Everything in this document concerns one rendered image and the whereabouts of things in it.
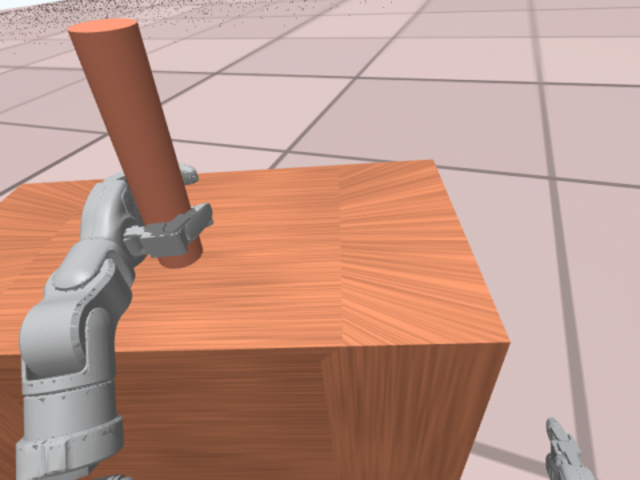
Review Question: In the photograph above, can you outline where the left robot hand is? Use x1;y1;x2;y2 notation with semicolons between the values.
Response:
79;162;214;268

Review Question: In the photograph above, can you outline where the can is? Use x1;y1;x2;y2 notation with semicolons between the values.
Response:
67;18;203;269

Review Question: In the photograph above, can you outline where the left robot arm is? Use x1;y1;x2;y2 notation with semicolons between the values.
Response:
16;238;135;480

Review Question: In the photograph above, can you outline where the right robot hand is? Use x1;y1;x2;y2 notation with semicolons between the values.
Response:
546;417;596;480

